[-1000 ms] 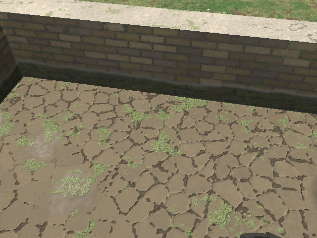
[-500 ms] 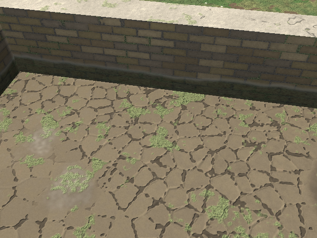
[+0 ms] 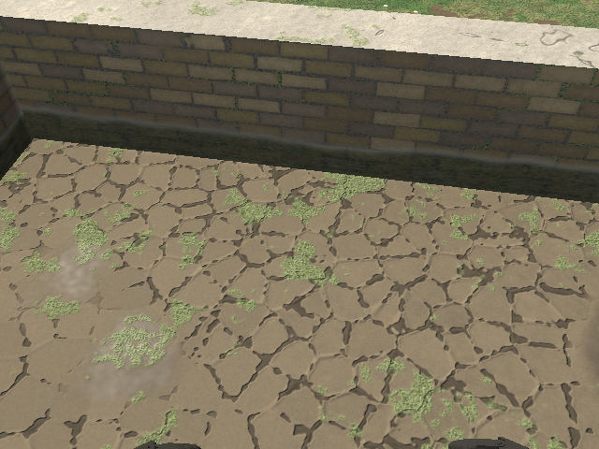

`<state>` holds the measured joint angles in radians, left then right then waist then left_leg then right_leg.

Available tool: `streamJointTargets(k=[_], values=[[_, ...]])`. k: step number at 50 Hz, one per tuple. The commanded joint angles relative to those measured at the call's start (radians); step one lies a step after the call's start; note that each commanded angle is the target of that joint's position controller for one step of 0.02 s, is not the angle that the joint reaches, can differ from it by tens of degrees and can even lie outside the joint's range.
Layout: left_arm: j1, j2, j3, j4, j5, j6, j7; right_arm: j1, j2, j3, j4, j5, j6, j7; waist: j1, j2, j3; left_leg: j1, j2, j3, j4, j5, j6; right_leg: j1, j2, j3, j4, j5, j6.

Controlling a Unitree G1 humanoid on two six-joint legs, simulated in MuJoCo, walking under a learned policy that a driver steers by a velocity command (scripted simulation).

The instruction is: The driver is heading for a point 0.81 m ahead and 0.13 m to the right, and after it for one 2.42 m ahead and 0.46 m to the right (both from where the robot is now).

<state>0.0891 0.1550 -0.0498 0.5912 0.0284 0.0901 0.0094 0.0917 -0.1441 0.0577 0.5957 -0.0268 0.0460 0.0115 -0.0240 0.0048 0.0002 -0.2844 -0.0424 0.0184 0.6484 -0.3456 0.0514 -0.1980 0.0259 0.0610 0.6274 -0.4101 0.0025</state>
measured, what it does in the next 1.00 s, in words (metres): stands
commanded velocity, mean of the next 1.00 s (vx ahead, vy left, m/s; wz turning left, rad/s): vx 0.49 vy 0.00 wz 0.00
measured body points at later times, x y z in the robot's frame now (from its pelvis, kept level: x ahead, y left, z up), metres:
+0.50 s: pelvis -0.01 +0.00 +0.00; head -0.02 +0.00 +0.45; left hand +0.18 +0.19 -0.09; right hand +0.19 -0.20 -0.07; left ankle +0.00 +0.09 -0.72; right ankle -0.05 -0.13 -0.72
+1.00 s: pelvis -0.01 +0.00 -0.01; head -0.02 +0.00 +0.44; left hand +0.19 +0.19 -0.08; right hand +0.19 -0.20 -0.08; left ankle +0.00 +0.09 -0.72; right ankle -0.05 -0.13 -0.72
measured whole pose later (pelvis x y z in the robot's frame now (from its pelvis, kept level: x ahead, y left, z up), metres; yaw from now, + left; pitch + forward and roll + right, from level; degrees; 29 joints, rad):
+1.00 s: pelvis -0.01 +0.00 -0.01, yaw +0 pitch -2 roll +0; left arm 0.12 0.15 -0.05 0.60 0.02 0.07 0.01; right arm 0.12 -0.15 0.06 0.57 -0.01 0.05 0.00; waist -0.02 0.01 -0.02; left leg -0.32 -0.04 0.02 0.70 -0.36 0.05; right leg -0.23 0.03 0.06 0.68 -0.43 0.00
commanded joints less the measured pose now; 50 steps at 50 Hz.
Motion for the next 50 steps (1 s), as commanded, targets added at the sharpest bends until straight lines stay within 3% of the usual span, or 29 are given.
streamJointTargets(k=[1,11,12,13,16,20,21,23,24,25,26,27,29,30,31,32,33,34,36,38,39,40,42,43,44,46,47,48,50], values=[[-0.086,0.066,0.021,-0.097,0.000,-0.016,0.001,-0.079,-0.058,-0.016,-0.095,0.000,-0.017,-0.001,-0.001,0.003,-0.104,0.028,0.086,-0.065,-0.076,0.387,0.020,0.019,-0.037,0.031,-0.043,0.324,-0.016],[-0.109,0.054,0.022,-0.107,-0.001,-0.016,-0.003,-0.089,-0.049,-0.012,-0.105,0.001,-0.020,0.003,0.000,0.005,-0.105,0.000,0.093,-0.067,-0.081,0.331,0.016,-0.007,-0.031,0.033,-0.034,0.255,-0.009],[-0.056,0.046,0.022,-0.080,-0.004,-0.024,-0.001,-0.041,-0.057,-0.012,-0.087,0.014,-0.018,-0.013,0.020,0.006,-0.159,0.011,0.099,-0.110,-0.139,0.118,0.019,0.036,-0.011,0.018,-0.046,0.066,-0.007],[-0.076,0.037,0.016,-0.086,-0.004,-0.026,-0.003,-0.077,-0.064,-0.013,-0.099,0.021,-0.012,-0.016,0.024,0.022,-0.072,-0.038,0.101,-0.123,-0.164,0.064,0.019,0.001,-0.007,0.016,-0.052,0.064,-0.006],[-0.074,0.041,0.013,-0.081,-0.005,-0.039,-0.002,-0.088,-0.076,-0.018,-0.118,0.026,-0.005,-0.020,0.019,0.020,-0.025,-0.072,0.097,-0.134,-0.177,-0.008,0.015,-0.018,-0.011,0.018,-0.050,0.079,-0.012],[-0.057,0.049,0.012,-0.074,-0.006,-0.050,0.000,-0.071,-0.069,-0.019,-0.119,0.017,-0.008,-0.020,0.009,-0.003,-0.037,-0.039,0.078,-0.109,-0.143,0.023,0.011,-0.027,-0.023,0.034,-0.068,0.102,-0.023],[-0.104,0.066,0.012,-0.102,-0.008,-0.043,0.000,-0.111,-0.062,-0.017,-0.139,0.009,-0.011,-0.006,-0.011,-0.014,-0.001,-0.042,0.073,-0.068,-0.079,0.230,0.008,-0.064,-0.046,0.055,-0.062,0.302,-0.024],[-0.078,0.078,0.020,-0.095,-0.005,-0.039,0.002,-0.065,-0.058,-0.020,-0.121,-0.008,-0.018,-0.001,-0.019,-0.023,-0.082,0.006,0.071,-0.053,-0.050,0.287,0.007,-0.033,-0.056,0.063,-0.053,0.343,-0.029],[-0.023,0.063,0.019,-0.069,-0.007,-0.048,0.005,-0.012,-0.060,-0.020,-0.097,0.007,-0.018,-0.017,0.000,-0.024,-0.161,0.039,0.071,-0.079,-0.091,0.110,0.006,0.019,-0.031,0.037,-0.061,0.141,-0.026],[-0.092,0.061,0.012,-0.104,-0.008,-0.039,0.003,-0.100,-0.060,-0.020,-0.127,0.004,-0.016,-0.006,-0.012,-0.007,-0.037,-0.013,0.072,-0.056,-0.053,0.286,0.006,-0.051,-0.045,0.049,-0.055,0.319,-0.025],[-0.082,0.071,0.018,-0.099,-0.004,-0.035,0.002,-0.079,-0.056,-0.020,-0.122,-0.003,-0.017,-0.005,-0.016,-0.011,-0.085,0.010,0.076,-0.054,-0.048,0.306,0.008,-0.033,-0.048,0.053,-0.045,0.322,-0.026],[-0.025,0.059,0.018,-0.072,-0.005,-0.042,0.004,-0.025,-0.061,-0.020,-0.099,0.011,-0.014,-0.019,0.004,-0.006,-0.151,0.030,0.079,-0.085,-0.091,0.128,0.009,0.017,-0.022,0.026,-0.047,0.125,-0.022],[-0.092,0.059,0.010,-0.107,-0.005,-0.033,0.000,-0.117,-0.060,-0.018,-0.134,0.012,-0.009,-0.009,-0.006,0.018,-0.015,-0.037,0.080,-0.065,-0.063,0.284,0.010,-0.059,-0.035,0.038,-0.041,0.289,-0.018],[-0.074,0.072,0.018,-0.099,-0.001,-0.031,-0.001,-0.085,-0.055,-0.019,-0.125,0.001,-0.012,-0.005,-0.011,0.006,-0.074,-0.007,0.081,-0.059,-0.050,0.311,0.012,-0.033,-0.039,0.043,-0.030,0.305,-0.021],[-0.016,0.061,0.019,-0.073,-0.002,-0.039,0.001,-0.026,-0.065,-0.019,-0.101,0.011,-0.011,-0.019,0.009,0.009,-0.140,0.011,0.083,-0.093,-0.097,0.128,0.013,0.015,-0.017,0.020,-0.035,0.119,-0.018],[-0.082,0.062,0.012,-0.107,-0.003,-0.032,0.000,-0.105,-0.064,-0.018,-0.129,0.010,-0.011,-0.007,-0.003,0.019,-0.027,-0.040,0.080,-0.064,-0.057,0.298,0.011,-0.050,-0.033,0.033,-0.031,0.296,-0.016],[-0.019,0.059,0.018,-0.073,-0.002,-0.041,0.002,-0.033,-0.065,-0.019,-0.104,0.013,-0.013,-0.021,0.010,0.009,-0.139,0.010,0.085,-0.098,-0.099,0.121,0.015,0.014,-0.019,0.023,-0.037,0.113,-0.019],[-0.086,0.065,0.013,-0.107,-0.004,-0.034,0.000,-0.108,-0.065,-0.018,-0.131,0.011,-0.012,-0.008,-0.003,0.012,-0.024,-0.040,0.082,-0.067,-0.056,0.298,0.013,-0.050,-0.032,0.033,-0.030,0.292,-0.018],[-0.019,0.059,0.019,-0.075,-0.003,-0.040,0.001,-0.024,-0.066,-0.019,-0.101,0.012,-0.014,-0.019,0.009,0.004,-0.145,0.005,0.086,-0.097,-0.095,0.128,0.015,0.018,-0.017,0.019,-0.028,0.116,-0.018],[-0.095,0.061,0.012,-0.109,-0.005,-0.034,-0.001,-0.116,-0.066,-0.017,-0.136,0.014,-0.010,-0.008,-0.002,0.011,-0.011,-0.057,0.084,-0.071,-0.063,0.282,0.013,-0.058,-0.032,0.033,-0.028,0.282,-0.016],[-0.080,0.073,0.019,-0.102,-0.001,-0.032,-0.001,-0.083,-0.060,-0.018,-0.127,0.002,-0.013,-0.004,-0.010,-0.004,-0.070,-0.024,0.084,-0.064,-0.048,0.308,0.014,-0.034,-0.037,0.041,-0.019,0.301,-0.020],[-0.023,0.061,0.020,-0.076,-0.003,-0.040,0.001,-0.023,-0.067,-0.018,-0.103,0.012,-0.013,-0.018,0.009,0.000,-0.136,-0.004,0.086,-0.097,-0.097,0.123,0.014,0.015,-0.016,0.018,-0.024,0.116,-0.017],[-0.096,0.061,0.012,-0.109,-0.004,-0.035,-0.001,-0.112,-0.065,-0.016,-0.137,0.013,-0.011,-0.008,-0.003,0.008,-0.015,-0.056,0.083,-0.071,-0.062,0.278,0.013,-0.056,-0.033,0.035,-0.027,0.285,-0.017],[-0.082,0.073,0.020,-0.102,-0.001,-0.033,-0.001,-0.080,-0.059,-0.017,-0.128,0.001,-0.014,-0.004,-0.011,-0.007,-0.071,-0.024,0.083,-0.063,-0.047,0.306,0.014,-0.035,-0.038,0.042,-0.018,0.303,-0.021],[-0.025,0.061,0.020,-0.076,-0.004,-0.041,0.001,-0.020,-0.066,-0.018,-0.104,0.011,-0.014,-0.018,0.008,-0.003,-0.139,-0.004,0.086,-0.095,-0.095,0.122,0.014,0.015,-0.017,0.019,-0.023,0.118,-0.018],[-0.097,0.060,0.012,-0.109,-0.005,-0.035,-0.001,-0.111,-0.064,-0.016,-0.138,0.012,-0.012,-0.008,-0.004,0.007,-0.016,-0.055,0.083,-0.070,-0.060,0.279,0.013,-0.057,-0.033,0.035,-0.026,0.286,-0.017],[-0.084,0.072,0.020,-0.101,-0.002,-0.033,-0.001,-0.079,-0.058,-0.017,-0.128,0.001,-0.015,-0.004,-0.012,-0.007,-0.073,-0.023,0.083,-0.061,-0.045,0.307,0.013,-0.036,-0.038,0.042,-0.017,0.304,-0.021],[-0.026,0.060,0.020,-0.075,-0.004,-0.041,0.001,-0.019,-0.065,-0.017,-0.104,0.011,-0.014,-0.018,0.007,-0.002,-0.141,-0.003,0.085,-0.094,-0.094,0.123,0.014,0.015,-0.017,0.019,-0.022,0.118,-0.018],[-0.047,0.045,0.012,-0.081,-0.003,-0.044,-0.001,-0.066,-0.071,-0.018,-0.119,0.019,-0.008,-0.023,0.013,0.018,-0.058,-0.042,0.089,-0.112,-0.121,0.077,0.016,-0.021,-0.013,0.018,-0.035,0.098,-0.018]])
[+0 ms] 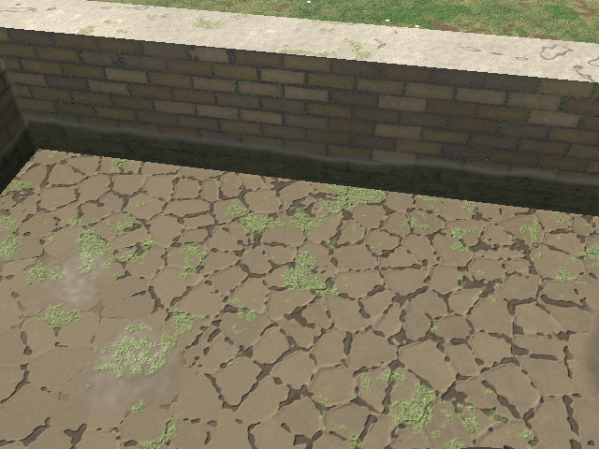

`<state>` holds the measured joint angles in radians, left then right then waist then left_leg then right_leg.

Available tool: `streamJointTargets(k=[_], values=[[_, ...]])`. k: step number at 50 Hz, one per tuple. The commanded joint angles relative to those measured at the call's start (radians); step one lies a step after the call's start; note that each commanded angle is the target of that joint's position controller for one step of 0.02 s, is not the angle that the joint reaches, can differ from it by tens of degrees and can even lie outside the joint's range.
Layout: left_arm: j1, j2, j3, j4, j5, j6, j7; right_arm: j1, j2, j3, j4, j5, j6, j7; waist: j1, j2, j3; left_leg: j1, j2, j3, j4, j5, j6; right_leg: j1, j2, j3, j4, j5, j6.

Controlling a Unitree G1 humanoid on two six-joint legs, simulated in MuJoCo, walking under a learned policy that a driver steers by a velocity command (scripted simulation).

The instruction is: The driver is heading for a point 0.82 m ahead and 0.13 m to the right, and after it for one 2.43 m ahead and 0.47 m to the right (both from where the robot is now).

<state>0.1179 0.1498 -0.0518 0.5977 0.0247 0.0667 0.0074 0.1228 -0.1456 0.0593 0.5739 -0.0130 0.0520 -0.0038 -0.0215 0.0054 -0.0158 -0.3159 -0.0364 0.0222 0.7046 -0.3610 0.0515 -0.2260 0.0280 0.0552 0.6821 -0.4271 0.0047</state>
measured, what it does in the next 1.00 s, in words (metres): stands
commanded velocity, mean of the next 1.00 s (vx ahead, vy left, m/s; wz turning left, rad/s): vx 0.50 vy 0.00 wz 0.00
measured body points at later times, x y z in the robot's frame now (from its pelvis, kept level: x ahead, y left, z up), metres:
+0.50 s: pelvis +0.00 +0.00 +0.00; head -0.01 +0.00 +0.45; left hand +0.20 +0.19 -0.08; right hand +0.20 -0.20 -0.07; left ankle +0.01 +0.09 -0.72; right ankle -0.04 -0.13 -0.72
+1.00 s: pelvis +0.00 +0.00 +0.00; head -0.01 +0.00 +0.45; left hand +0.20 +0.19 -0.08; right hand +0.19 -0.20 -0.07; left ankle +0.01 +0.09 -0.72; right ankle -0.04 -0.13 -0.72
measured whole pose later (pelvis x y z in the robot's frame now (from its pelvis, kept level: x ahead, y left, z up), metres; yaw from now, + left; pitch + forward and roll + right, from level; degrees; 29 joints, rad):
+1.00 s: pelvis +0.00 +0.00 +0.00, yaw +0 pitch -2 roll +0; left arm 0.12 0.15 -0.05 0.60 0.02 0.07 0.01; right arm 0.13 -0.15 0.06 0.57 -0.02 0.05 0.00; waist -0.02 0.01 -0.02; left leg -0.32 -0.03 0.03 0.72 -0.37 0.05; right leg -0.23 0.03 0.06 0.69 -0.43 0.01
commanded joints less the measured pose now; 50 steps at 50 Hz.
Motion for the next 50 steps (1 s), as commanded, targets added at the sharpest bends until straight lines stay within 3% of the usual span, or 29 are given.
streamJointTargets(k=[1,3,4,7,9,10,12,13,15,17,19,21,23,25,26,28,29,31,32,34,36,38,40,42,44,45,47,48,50], values=[[-0.128,0.068,0.015,-0.114,-0.002,-0.013,0.001,-0.143,-0.062,-0.017,-0.119,0.000,-0.016,0.007,-0.008,0.005,0.009,-0.026,0.078,-0.073,-0.118,0.291,0.013,-0.032,-0.034,0.041,-0.080,0.304,-0.020],[-0.101,0.078,0.022,-0.106,0.003,-0.008,0.001,-0.094,-0.057,-0.018,-0.101,-0.017,-0.022,0.013,-0.016,-0.004,-0.070,0.012,0.074,-0.058,-0.093,0.333,0.012,-0.002,-0.041,0.047,-0.067,0.340,-0.022],[-0.045,0.064,0.022,-0.080,0.000,-0.019,0.004,-0.040,-0.062,-0.019,-0.079,-0.004,-0.023,-0.003,0.004,-0.003,-0.150,0.044,0.077,-0.091,-0.143,0.146,0.012,0.051,-0.021,0.027,-0.077,0.145,-0.020],[-0.130,0.067,0.015,-0.114,-0.002,-0.012,0.001,-0.144,-0.062,-0.017,-0.118,0.001,-0.015,0.006,-0.008,0.006,0.011,-0.028,0.079,-0.072,-0.116,0.294,0.013,-0.035,-0.033,0.040,-0.078,0.302,-0.019],[-0.100,0.077,0.021,-0.106,0.003,-0.007,0.000,-0.094,-0.056,-0.018,-0.101,-0.017,-0.021,0.013,-0.016,-0.001,-0.068,0.009,0.074,-0.057,-0.092,0.333,0.012,-0.005,-0.040,0.047,-0.065,0.338,-0.021],[-0.043,0.063,0.022,-0.080,0.000,-0.017,0.004,-0.040,-0.062,-0.019,-0.079,-0.004,-0.022,-0.003,0.004,0.000,-0.149,0.042,0.078,-0.091,-0.142,0.146,0.013,0.049,-0.020,0.026,-0.075,0.143,-0.019],[-0.075,0.051,0.014,-0.087,0.000,-0.021,0.002,-0.097,-0.071,-0.021,-0.097,0.006,-0.015,-0.009,0.011,0.018,-0.042,-0.008,0.084,-0.112,-0.174,0.098,0.016,0.004,-0.013,0.023,-0.087,0.113,-0.020],[-0.129,0.067,0.015,-0.114,-0.002,-0.012,0.001,-0.144,-0.063,-0.017,-0.119,0.001,-0.015,0.006,-0.008,0.007,0.012,-0.030,0.079,-0.071,-0.116,0.292,0.013,-0.037,-0.032,0.039,-0.076,0.300,-0.019],[-0.048,0.064,0.020,-0.080,0.001,-0.016,0.002,-0.046,-0.062,-0.018,-0.083,-0.004,-0.019,-0.003,0.003,0.000,-0.123,0.026,0.079,-0.092,-0.146,0.136,0.014,0.038,-0.019,0.027,-0.074,0.142,-0.020],[-0.120,0.066,0.014,-0.113,0.000,-0.012,0.001,-0.137,-0.062,-0.018,-0.116,-0.003,-0.018,0.007,-0.008,0.008,-0.002,-0.022,0.076,-0.067,-0.109,0.295,0.013,-0.033,-0.035,0.043,-0.078,0.310,-0.020],[-0.050,0.066,0.022,-0.080,0.000,-0.018,0.003,-0.045,-0.064,-0.019,-0.083,-0.004,-0.020,-0.004,0.003,-0.004,-0.126,0.030,0.079,-0.091,-0.143,0.140,0.013,0.038,-0.019,0.027,-0.073,0.141,-0.021],[-0.122,0.065,0.014,-0.114,-0.001,-0.011,0.001,-0.138,-0.062,-0.018,-0.116,-0.002,-0.018,0.006,-0.008,0.008,-0.001,-0.024,0.077,-0.066,-0.109,0.295,0.013,-0.035,-0.034,0.042,-0.076,0.308,-0.019],[-0.050,0.065,0.021,-0.081,0.000,-0.017,0.003,-0.046,-0.063,-0.019,-0.083,-0.004,-0.020,-0.003,0.004,-0.002,-0.126,0.029,0.080,-0.090,-0.143,0.139,0.013,0.037,-0.018,0.026,-0.071,0.139,-0.020],[-0.072,0.050,0.013,-0.087,0.001,-0.020,0.001,-0.094,-0.069,-0.020,-0.098,0.005,-0.014,-0.008,0.010,0.018,-0.042,-0.012,0.084,-0.109,-0.171,0.093,0.016,0.001,-0.013,0.025,-0.085,0.116,-0.020],[-0.125,0.068,0.014,-0.114,-0.001,-0.012,0.000,-0.140,-0.062,-0.017,-0.119,-0.001,-0.016,0.006,-0.008,0.006,0.009,-0.028,0.079,-0.068,-0.112,0.290,0.013,-0.038,-0.032,0.042,-0.075,0.305,-0.020],[-0.097,0.079,0.022,-0.106,0.004,-0.007,0.001,-0.091,-0.056,-0.018,-0.102,-0.018,-0.022,0.012,-0.016,-0.004,-0.070,0.009,0.075,-0.053,-0.086,0.331,0.012,-0.008,-0.040,0.049,-0.062,0.341,-0.022],[-0.042,0.064,0.021,-0.080,0.000,-0.018,0.004,-0.037,-0.061,-0.019,-0.080,-0.005,-0.023,-0.004,0.004,-0.004,-0.150,0.041,0.078,-0.085,-0.137,0.144,0.012,0.046,-0.020,0.028,-0.072,0.145,-0.020],[-0.075,0.051,0.014,-0.088,-0.001,-0.021,0.002,-0.095,-0.070,-0.020,-0.097,0.006,-0.015,-0.009,0.010,0.015,-0.042,-0.010,0.084,-0.107,-0.169,0.097,0.015,0.000,-0.012,0.024,-0.085,0.114,-0.020],[-0.128,0.067,0.014,-0.115,-0.002,-0.011,0.000,-0.142,-0.062,-0.017,-0.119,0.001,-0.016,0.006,-0.008,0.006,0.012,-0.032,0.080,-0.066,-0.111,0.291,0.013,-0.041,-0.031,0.041,-0.074,0.302,-0.019],[-0.048,0.064,0.020,-0.080,0.001,-0.016,0.002,-0.044,-0.061,-0.018,-0.084,-0.005,-0.019,-0.003,0.003,-0.001,-0.124,0.025,0.080,-0.088,-0.142,0.135,0.013,0.034,-0.019,0.028,-0.071,0.143,-0.020],[-0.120,0.066,0.014,-0.113,0.000,-0.011,0.001,-0.135,-0.061,-0.018,-0.116,-0.004,-0.019,0.006,-0.008,0.009,-0.002,-0.024,0.077,-0.063,-0.106,0.294,0.012,-0.037,-0.034,0.044,-0.075,0.309,-0.020],[-0.049,0.066,0.021,-0.081,0.000,-0.017,0.003,-0.043,-0.063,-0.019,-0.083,-0.004,-0.021,-0.004,0.003,-0.004,-0.128,0.029,0.081,-0.086,-0.140,0.139,0.013,0.035,-0.017,0.027,-0.070,0.141,-0.021],[-0.121,0.065,0.014,-0.114,0.000,-0.010,0.001,-0.136,-0.061,-0.017,-0.117,-0.003,-0.018,0.006,-0.008,0.009,-0.001,-0.025,0.078,-0.062,-0.105,0.294,0.012,-0.038,-0.033,0.043,-0.073,0.307,-0.019],[-0.050,0.065,0.021,-0.081,0.000,-0.016,0.003,-0.043,-0.062,-0.019,-0.084,-0.004,-0.020,-0.004,0.003,-0.002,-0.128,0.028,0.082,-0.086,-0.140,0.138,0.013,0.034,-0.016,0.027,-0.068,0.138,-0.020],[-0.072,0.050,0.013,-0.087,0.000,-0.020,0.001,-0.092,-0.068,-0.020,-0.098,0.005,-0.015,-0.009,0.010,0.019,-0.042,-0.014,0.085,-0.105,-0.169,0.090,0.015,-0.002,-0.012,0.025,-0.083,0.115,-0.020],[-0.125,0.068,0.014,-0.114,-0.001,-0.011,0.000,-0.138,-0.061,-0.017,-0.119,-0.001,-0.016,0.006,-0.008,0.007,0.009,-0.030,0.080,-0.064,-0.109,0.288,0.013,-0.041,-0.031,0.042,-0.072,0.304,-0.020],[-0.097,0.078,0.021,-0.106,0.004,-0.007,0.000,-0.089,-0.055,-0.018,-0.102,-0.018,-0.022,0.012,-0.016,-0.004,-0.070,0.007,0.076,-0.049,-0.083,0.329,0.011,-0.011,-0.039,0.050,-0.060,0.341,-0.022],[-0.042,0.064,0.021,-0.080,0.000,-0.017,0.004,-0.034,-0.061,-0.019,-0.080,-0.005,-0.024,-0.004,0.003,-0.004,-0.150,0.040,0.080,-0.081,-0.135,0.141,0.011,0.042,-0.019,0.029,-0.070,0.144,-0.020],[-0.076,0.050,0.014,-0.088,-0.001,-0.020,0.001,-0.093,-0.069,-0.020,-0.098,0.006,-0.016,-0.009,0.010,0.015,-0.042,-0.011,0.086,-0.103,-0.167,0.094,0.015,-0.004,-0.011,0.025,-0.083,0.112,-0.020]])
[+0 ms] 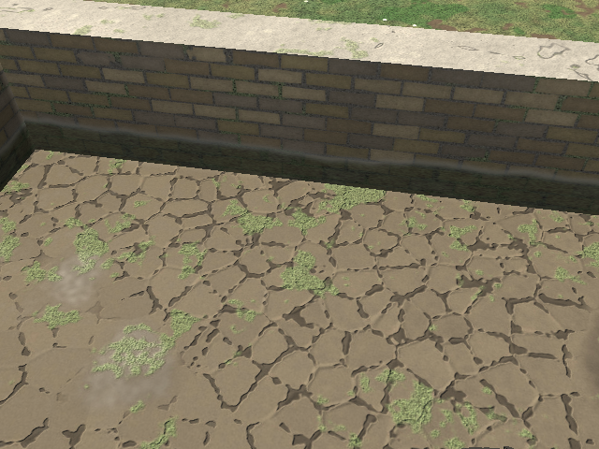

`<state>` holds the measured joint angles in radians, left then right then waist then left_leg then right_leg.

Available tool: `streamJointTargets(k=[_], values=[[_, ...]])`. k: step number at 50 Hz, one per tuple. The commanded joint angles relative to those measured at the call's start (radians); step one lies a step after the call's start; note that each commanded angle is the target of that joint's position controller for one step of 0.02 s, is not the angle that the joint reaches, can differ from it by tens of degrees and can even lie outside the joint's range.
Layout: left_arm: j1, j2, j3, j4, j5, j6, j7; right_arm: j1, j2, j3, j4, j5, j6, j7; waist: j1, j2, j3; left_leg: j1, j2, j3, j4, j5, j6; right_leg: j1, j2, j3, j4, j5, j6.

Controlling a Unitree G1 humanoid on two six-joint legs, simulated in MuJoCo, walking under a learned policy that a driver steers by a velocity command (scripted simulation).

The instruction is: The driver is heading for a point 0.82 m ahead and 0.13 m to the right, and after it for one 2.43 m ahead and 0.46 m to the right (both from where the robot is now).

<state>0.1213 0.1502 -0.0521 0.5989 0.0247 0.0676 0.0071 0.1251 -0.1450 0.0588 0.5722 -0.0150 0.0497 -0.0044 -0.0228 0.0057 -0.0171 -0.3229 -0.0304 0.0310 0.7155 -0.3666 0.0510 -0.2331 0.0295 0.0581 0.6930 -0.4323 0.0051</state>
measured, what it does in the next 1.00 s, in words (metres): stands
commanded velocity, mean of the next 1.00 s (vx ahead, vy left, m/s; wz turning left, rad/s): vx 0.50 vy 0.00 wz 0.00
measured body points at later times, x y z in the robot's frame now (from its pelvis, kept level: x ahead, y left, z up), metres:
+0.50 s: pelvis +0.00 +0.00 +0.00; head -0.01 +0.00 +0.45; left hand +0.20 +0.19 -0.08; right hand +0.19 -0.19 -0.07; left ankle +0.01 +0.09 -0.72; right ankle -0.04 -0.13 -0.72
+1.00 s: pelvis +0.00 +0.00 +0.00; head -0.01 +0.00 +0.45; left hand +0.21 +0.19 -0.08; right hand +0.19 -0.20 -0.07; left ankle +0.01 +0.09 -0.72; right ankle -0.04 -0.13 -0.72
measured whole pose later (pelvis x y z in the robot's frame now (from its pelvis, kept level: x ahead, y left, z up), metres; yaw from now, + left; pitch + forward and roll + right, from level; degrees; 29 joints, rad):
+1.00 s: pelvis +0.00 +0.00 +0.00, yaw -1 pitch -1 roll +0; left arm 0.11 0.15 -0.05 0.59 0.03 0.08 0.00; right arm 0.12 -0.14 0.06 0.58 -0.03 0.05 0.00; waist -0.02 0.01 -0.02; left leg -0.32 -0.02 0.05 0.71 -0.36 0.05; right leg -0.24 0.03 0.07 0.69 -0.43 0.00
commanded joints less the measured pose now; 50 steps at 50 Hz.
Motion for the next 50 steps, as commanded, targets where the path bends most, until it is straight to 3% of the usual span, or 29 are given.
streamJointTargets(k=[1,3,5,7,9,10,11,13,15,16,18,19,21,22,24,26,28,30,33,35,36,38,39,41,44,46,47,49,50], values=[[-0.132,0.066,0.014,-0.116,-0.002,-0.011,0.000,-0.143,-0.062,-0.016,-0.118,0.002,-0.014,0.006,-0.007,0.006,0.014,-0.026,0.075,-0.072,-0.119,0.294,0.013,-0.037,-0.032,0.039,-0.082,0.306,-0.020],[-0.051,0.064,0.020,-0.082,0.001,-0.016,0.002,-0.044,-0.061,-0.017,-0.083,-0.003,-0.017,-0.003,0.004,-0.001,-0.123,0.031,0.075,-0.092,-0.151,0.138,0.013,0.038,-0.019,0.027,-0.080,0.147,-0.021],[-0.123,0.065,0.014,-0.115,0.000,-0.012,0.001,-0.136,-0.061,-0.017,-0.115,-0.002,-0.017,0.007,-0.006,0.009,-0.001,-0.018,0.072,-0.068,-0.114,0.297,0.013,-0.033,-0.034,0.042,-0.083,0.313,-0.020],[-0.053,0.065,0.022,-0.082,0.000,-0.017,0.003,-0.043,-0.063,-0.018,-0.082,-0.002,-0.019,-0.003,0.004,-0.005,-0.127,0.036,0.076,-0.091,-0.148,0.142,0.013,0.039,-0.018,0.025,-0.078,0.145,-0.021],[-0.076,0.049,0.013,-0.088,0.000,-0.021,0.001,-0.092,-0.069,-0.019,-0.097,0.007,-0.013,-0.008,0.011,0.017,-0.041,-0.006,0.080,-0.110,-0.177,0.096,0.016,0.003,-0.013,0.024,-0.093,0.121,-0.021],[-0.128,0.067,0.014,-0.115,-0.001,-0.012,0.000,-0.139,-0.062,-0.017,-0.118,0.001,-0.014,0.006,-0.007,0.006,0.010,-0.023,0.074,-0.069,-0.117,0.294,0.013,-0.037,-0.032,0.040,-0.082,0.311,-0.020],[-0.114,0.074,0.020,-0.111,0.005,-0.005,-0.003,-0.101,-0.044,-0.011,-0.104,-0.022,-0.016,0.012,-0.013,0.001,-0.052,0.009,0.074,-0.057,-0.106,0.332,0.013,-0.016,-0.037,0.053,-0.073,0.333,-0.023],[-0.050,0.061,0.021,-0.084,0.003,-0.012,0.000,-0.035,-0.052,-0.011,-0.075,-0.011,-0.021,-0.001,0.007,0.001,-0.150,0.048,0.077,-0.087,-0.152,0.160,0.014,0.049,-0.017,0.031,-0.082,0.143,-0.019],[-0.082,0.049,0.014,-0.091,0.003,-0.014,-0.001,-0.092,-0.062,-0.013,-0.092,0.001,-0.013,-0.007,0.014,0.018,-0.044,-0.002,0.084,-0.107,-0.185,0.110,0.017,0.005,-0.010,0.029,-0.096,0.109,-0.019],[-0.136,0.064,0.014,-0.118,0.002,-0.004,-0.004,-0.139,-0.054,-0.010,-0.113,-0.005,-0.014,0.008,-0.004,0.010,0.011,-0.025,0.079,-0.067,-0.128,0.303,0.014,-0.037,-0.028,0.045,-0.084,0.296,-0.018],[-0.107,0.072,0.020,-0.110,0.007,0.000,-0.004,-0.090,-0.047,-0.010,-0.096,-0.022,-0.021,0.015,-0.010,0.000,-0.068,0.015,0.075,-0.053,-0.104,0.342,0.012,-0.009,-0.035,0.052,-0.074,0.329,-0.021],[-0.049,0.061,0.020,-0.083,0.003,-0.010,0.000,-0.036,-0.053,-0.011,-0.075,-0.009,-0.022,-0.001,0.010,-0.002,-0.146,0.046,0.079,-0.086,-0.157,0.150,0.014,0.046,-0.016,0.034,-0.086,0.134,-0.018],[-0.082,0.049,0.013,-0.090,0.002,-0.013,-0.001,-0.091,-0.061,-0.012,-0.091,0.001,-0.015,-0.007,0.016,0.014,-0.042,-0.003,0.085,-0.104,-0.189,0.101,0.017,0.004,-0.010,0.032,-0.100,0.106,-0.019],[-0.137,0.063,0.013,-0.117,0.001,-0.004,-0.003,-0.139,-0.052,-0.009,-0.113,-0.005,-0.016,0.008,-0.002,0.007,0.012,-0.023,0.080,-0.065,-0.131,0.295,0.014,-0.039,-0.029,0.048,-0.089,0.293,-0.019],[-0.058,0.061,0.019,-0.083,0.003,-0.009,-0.001,-0.042,-0.051,-0.009,-0.078,-0.009,-0.020,0.000,0.009,-0.005,-0.122,0.035,0.080,-0.085,-0.163,0.138,0.014,0.036,-0.016,0.038,-0.090,0.134,-0.020],[-0.131,0.062,0.013,-0.116,0.003,-0.004,-0.003,-0.131,-0.050,-0.009,-0.110,-0.009,-0.020,0.009,-0.002,0.007,-0.002,-0.012,0.077,-0.060,-0.126,0.298,0.013,-0.036,-0.031,0.053,-0.092,0.302,-0.020],[-0.061,0.063,0.021,-0.084,0.002,-0.010,0.001,-0.041,-0.052,-0.010,-0.077,-0.009,-0.022,-0.001,0.009,-0.009,-0.126,0.042,0.080,-0.082,-0.160,0.144,0.013,0.037,-0.015,0.038,-0.091,0.134,-0.021],[-0.133,0.061,0.013,-0.117,0.002,-0.003,-0.002,-0.132,-0.049,-0.009,-0.109,-0.008,-0.020,0.009,-0.002,0.009,-0.002,-0.011,0.078,-0.058,-0.125,0.302,0.012,-0.036,-0.031,0.053,-0.092,0.303,-0.020],[-0.058,0.059,0.020,-0.085,0.001,-0.008,0.001,-0.036,-0.050,-0.010,-0.074,-0.008,-0.024,-0.001,0.011,-0.003,-0.144,0.050,0.082,-0.079,-0.158,0.151,0.013,0.042,-0.015,0.037,-0.090,0.132,-0.018],[-0.087,0.048,0.013,-0.091,0.002,-0.011,0.000,-0.089,-0.058,-0.012,-0.090,0.002,-0.017,-0.007,0.017,0.015,-0.043,0.003,0.087,-0.097,-0.188,0.103,0.016,0.003,-0.009,0.036,-0.103,0.107,-0.019],[-0.141,0.063,0.013,-0.119,0.001,-0.002,-0.003,-0.138,-0.050,-0.009,-0.112,-0.005,-0.017,0.008,-0.001,0.011,0.011,-0.018,0.082,-0.059,-0.130,0.298,0.013,-0.040,-0.027,0.051,-0.090,0.295,-0.019],[-0.113,0.072,0.020,-0.111,0.006,0.002,-0.004,-0.088,-0.043,-0.009,-0.095,-0.022,-0.024,0.015,-0.009,0.001,-0.070,0.023,0.079,-0.046,-0.104,0.339,0.011,-0.013,-0.034,0.058,-0.079,0.331,-0.021],[-0.056,0.060,0.020,-0.084,0.002,-0.009,0.001,-0.033,-0.050,-0.010,-0.074,-0.009,-0.025,-0.001,0.011,-0.004,-0.148,0.054,0.082,-0.076,-0.157,0.148,0.012,0.044,-0.015,0.040,-0.091,0.136,-0.019],[-0.139,0.061,0.014,-0.120,0.001,-0.003,-0.002,-0.134,-0.051,-0.010,-0.108,-0.007,-0.021,0.008,-0.001,0.009,-0.002,-0.008,0.082,-0.055,-0.125,0.304,0.012,-0.038,-0.028,0.054,-0.092,0.297,-0.020],[-0.062,0.058,0.020,-0.087,0.001,-0.006,0.001,-0.037,-0.050,-0.010,-0.074,-0.008,-0.024,-0.001,0.011,-0.001,-0.141,0.048,0.085,-0.076,-0.158,0.147,0.012,0.038,-0.013,0.039,-0.090,0.128,-0.018],[-0.090,0.047,0.013,-0.093,0.002,-0.010,-0.001,-0.089,-0.058,-0.012,-0.090,0.002,-0.017,-0.007,0.017,0.016,-0.043,0.002,0.089,-0.094,-0.189,0.097,0.015,0.001,-0.007,0.038,-0.102,0.105,-0.019],[-0.144,0.062,0.013,-0.120,0.001,-0.002,-0.003,-0.138,-0.050,-0.009,-0.112,-0.005,-0.017,0.008,-0.001,0.011,0.011,-0.019,0.084,-0.056,-0.130,0.293,0.012,-0.043,-0.026,0.053,-0.090,0.293,-0.019],[-0.116,0.072,0.020,-0.113,0.006,0.002,-0.003,-0.088,-0.044,-0.010,-0.095,-0.022,-0.024,0.015,-0.009,-0.001,-0.069,0.024,0.081,-0.043,-0.104,0.335,0.011,-0.016,-0.033,0.060,-0.079,0.328,-0.021],[-0.059,0.060,0.020,-0.085,0.001,-0.008,0.001,-0.032,-0.050,-0.011,-0.074,-0.009,-0.025,-0.001,0.010,-0.005,-0.148,0.054,0.084,-0.073,-0.157,0.143,0.012,0.041,-0.014,0.043,-0.092,0.133,-0.019]])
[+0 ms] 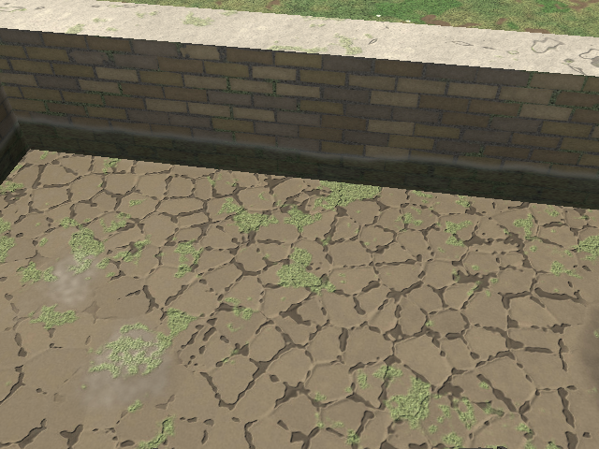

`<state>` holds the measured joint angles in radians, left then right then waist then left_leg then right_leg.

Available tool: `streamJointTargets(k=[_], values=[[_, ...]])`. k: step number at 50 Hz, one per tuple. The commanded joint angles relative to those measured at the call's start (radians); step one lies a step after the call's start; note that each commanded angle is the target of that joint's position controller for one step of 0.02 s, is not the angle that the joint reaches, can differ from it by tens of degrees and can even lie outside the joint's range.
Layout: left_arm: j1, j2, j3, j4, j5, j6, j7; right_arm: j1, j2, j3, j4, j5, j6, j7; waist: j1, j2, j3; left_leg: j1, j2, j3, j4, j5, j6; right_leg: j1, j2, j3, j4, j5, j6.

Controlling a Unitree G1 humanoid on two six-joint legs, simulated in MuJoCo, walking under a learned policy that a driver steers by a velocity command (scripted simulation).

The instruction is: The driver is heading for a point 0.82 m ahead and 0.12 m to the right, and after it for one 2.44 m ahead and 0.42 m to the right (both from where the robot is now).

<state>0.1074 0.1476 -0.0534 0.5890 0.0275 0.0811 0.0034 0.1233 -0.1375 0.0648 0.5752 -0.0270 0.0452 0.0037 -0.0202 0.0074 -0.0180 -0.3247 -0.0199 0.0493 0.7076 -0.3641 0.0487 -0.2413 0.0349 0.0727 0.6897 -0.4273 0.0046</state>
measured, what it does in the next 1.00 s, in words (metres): stands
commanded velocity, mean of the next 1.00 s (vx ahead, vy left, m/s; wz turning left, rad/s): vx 0.24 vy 0.00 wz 0.00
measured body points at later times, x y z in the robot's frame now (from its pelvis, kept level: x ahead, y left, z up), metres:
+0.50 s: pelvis +0.01 +0.00 +0.02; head +0.00 +0.00 +0.47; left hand +0.20 +0.19 -0.07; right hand +0.18 -0.18 -0.07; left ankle +0.01 +0.09 -0.72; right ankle -0.03 -0.13 -0.72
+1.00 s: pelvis +0.01 +0.00 +0.03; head +0.01 +0.01 +0.48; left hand +0.15 +0.22 -0.09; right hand +0.13 -0.22 -0.08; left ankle +0.01 +0.09 -0.72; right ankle -0.03 -0.13 -0.72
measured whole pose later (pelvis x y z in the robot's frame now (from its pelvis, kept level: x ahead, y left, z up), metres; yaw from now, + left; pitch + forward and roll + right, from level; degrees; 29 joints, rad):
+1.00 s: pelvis +0.01 +0.00 +0.03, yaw +0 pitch +0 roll +1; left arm 0.22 0.20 -0.07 0.68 0.04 0.08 0.02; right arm 0.25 -0.19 0.05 0.69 -0.03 0.05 0.02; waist -0.01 -0.02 -0.02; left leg -0.15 -0.05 0.05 0.31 -0.17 0.06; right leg -0.09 0.00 0.09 0.34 -0.25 0.01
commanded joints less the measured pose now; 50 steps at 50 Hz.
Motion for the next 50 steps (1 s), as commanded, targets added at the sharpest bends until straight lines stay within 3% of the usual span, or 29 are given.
streamJointTargets(k=[1,2,4,5,6,7,8,10,11,12,13,14,15,16,17,18,20,23,30,41,42,44,50], values=[[-0.067,0.051,0.015,-0.081,-0.002,-0.025,0.004,-0.068,-0.063,-0.018,-0.086,0.011,-0.017,-0.013,0.013,0.007,-0.070,0.020,0.074,-0.103,-0.169,0.111,0.015,0.019,-0.014,0.024,-0.098,0.109,-0.019],[-0.128,0.063,0.015,-0.111,-0.002,-0.016,0.002,-0.131,-0.058,-0.016,-0.112,0.005,-0.017,0.000,-0.004,0.007,-0.001,-0.006,0.073,-0.071,-0.116,0.297,0.013,-0.033,-0.032,0.041,-0.089,0.291,-0.019],[-0.107,0.073,0.022,-0.105,0.002,-0.011,0.001,-0.088,-0.051,-0.017,-0.098,-0.008,-0.020,0.007,-0.011,-0.004,-0.069,0.028,0.072,-0.060,-0.096,0.336,0.012,-0.009,-0.036,0.044,-0.074,0.316,-0.021],[-0.050,0.059,0.021,-0.077,-0.002,-0.020,0.004,-0.034,-0.057,-0.016,-0.078,0.004,-0.020,-0.009,0.008,-0.004,-0.141,0.051,0.076,-0.092,-0.150,0.141,0.014,0.044,-0.017,0.026,-0.086,0.121,-0.017],[-0.069,0.048,0.015,-0.082,-0.002,-0.023,0.004,-0.070,-0.062,-0.018,-0.086,0.012,-0.016,-0.013,0.014,0.011,-0.069,0.017,0.077,-0.103,-0.171,0.109,0.016,0.017,-0.012,0.023,-0.096,0.104,-0.017],[-0.079,0.049,0.015,-0.083,-0.001,-0.024,0.003,-0.085,-0.065,-0.018,-0.094,0.014,-0.013,-0.015,0.014,0.014,-0.042,0.004,0.080,-0.109,-0.181,0.092,0.017,0.006,-0.012,0.025,-0.098,0.098,-0.018],[-0.132,0.064,0.015,-0.111,-0.002,-0.015,0.000,-0.135,-0.057,-0.015,-0.115,0.007,-0.013,0.000,-0.004,0.009,0.012,-0.016,0.075,-0.072,-0.122,0.289,0.014,-0.037,-0.030,0.040,-0.086,0.286,-0.018],[-0.104,0.074,0.021,-0.103,0.003,-0.011,0.000,-0.085,-0.051,-0.016,-0.099,-0.010,-0.020,0.007,-0.011,-0.002,-0.069,0.027,0.072,-0.059,-0.096,0.331,0.013,-0.010,-0.037,0.047,-0.075,0.322,-0.021],[-0.046,0.062,0.021,-0.075,-0.002,-0.022,0.005,-0.028,-0.057,-0.017,-0.078,0.002,-0.021,-0.009,0.008,-0.006,-0.148,0.057,0.075,-0.089,-0.148,0.139,0.014,0.047,-0.019,0.029,-0.088,0.126,-0.018],[-0.068,0.050,0.015,-0.081,-0.002,-0.024,0.004,-0.067,-0.063,-0.018,-0.086,0.011,-0.018,-0.013,0.013,0.007,-0.071,0.021,0.076,-0.100,-0.168,0.109,0.015,0.017,-0.013,0.025,-0.097,0.108,-0.018],[-0.129,0.063,0.015,-0.111,-0.002,-0.016,0.002,-0.130,-0.057,-0.016,-0.112,0.005,-0.017,0.000,-0.004,0.007,-0.001,-0.005,0.074,-0.068,-0.116,0.297,0.013,-0.035,-0.031,0.042,-0.088,0.290,-0.019],[-0.108,0.072,0.020,-0.102,0.003,-0.012,0.001,-0.091,-0.050,-0.015,-0.101,-0.006,-0.019,0.005,-0.010,-0.005,-0.057,0.028,0.077,-0.066,-0.107,0.314,0.015,-0.016,-0.037,0.052,-0.084,0.297,-0.023],[-0.094,0.070,0.019,-0.099,0.004,-0.010,0.001,-0.070,-0.050,-0.014,-0.092,-0.009,-0.020,0.007,-0.010,-0.002,-0.068,0.033,0.079,-0.068,-0.111,0.314,0.015,-0.012,-0.037,0.052,-0.087,0.289,-0.021],[-0.022,0.053,0.016,-0.060,-0.001,-0.016,0.003,-0.004,-0.050,-0.010,-0.063,0.004,-0.020,-0.007,0.010,-0.006,-0.135,0.052,0.088,-0.105,-0.184,0.096,0.017,0.051,-0.024,0.044,-0.123,0.075,-0.018],[-0.105,0.054,0.010,-0.099,0.001,-0.010,0.000,-0.095,-0.049,-0.009,-0.094,0.001,-0.020,0.003,-0.002,0.006,0.005,0.002,0.082,-0.083,-0.152,0.269,0.016,-0.031,-0.037,0.059,-0.126,0.246,-0.018],[-0.098,0.051,0.010,-0.091,0.006,-0.008,0.000,-0.072,-0.037,-0.005,-0.085,-0.008,-0.021,0.007,-0.007,0.000,-0.046,0.043,0.093,-0.090,-0.171,0.272,0.016,-0.015,-0.046,0.071,-0.143,0.239,-0.018],[-0.096,0.039,0.004,-0.081,0.007,-0.005,-0.001,-0.059,-0.026,0.002,-0.071,-0.009,-0.023,0.009,-0.005,-0.002,-0.040,0.050,0.102,-0.102,-0.223,0.268,0.010,0.005,-0.056,0.083,-0.199,0.233,-0.009],[-0.073,0.056,0.008,-0.054,0.011,-0.004,-0.001,-0.033,-0.049,-0.004,-0.044,-0.007,-0.028,0.012,0.000,-0.001,-0.034,0.083,0.112,-0.126,-0.288,0.280,0.015,0.049,-0.072,0.098,-0.272,0.247,-0.009],[-0.037,0.079,0.025,-0.006,-0.001,-0.008,-0.002,0.008,-0.070,-0.023,-0.004,0.006,-0.034,0.016,0.005,-0.004,-0.063,0.176,0.118,-0.130,-0.354,0.394,0.029,0.106,-0.090,0.094,-0.338,0.334,-0.010],[-0.028,0.097,0.033,-0.005,-0.004,0.000,-0.001,0.014,-0.094,-0.043,0.005,0.011,-0.017,0.012,0.003,0.000,-0.079,0.212,0.121,-0.124,-0.344,0.442,0.043,0.079,-0.090,0.074,-0.326,0.345,-0.009],[0.060,0.087,0.006,0.008,0.027,0.002,0.010,0.134,-0.130,-0.034,0.043,-0.007,-0.011,0.014,0.014,-0.031,-0.094,0.244,0.133,-0.188,-0.402,0.491,0.103,0.115,-0.087,0.098,-0.349,0.319,-0.065],[0.076,0.113,0.008,0.019,0.022,-0.001,0.014,0.106,-0.141,-0.038,0.046,0.002,-0.012,0.016,0.022,-0.007,-0.031,0.259,0.138,-0.180,-0.415,0.532,0.116,0.083,-0.099,0.101,-0.373,0.330,-0.069],[0.102,0.140,0.003,0.027,0.012,-0.015,0.017,0.128,-0.150,-0.037,0.055,-0.001,-0.006,0.011,0.012,-0.006,-0.013,0.285,0.121,-0.173,-0.444,0.448,0.100,0.056,-0.099,0.094,-0.407,0.286,-0.057]])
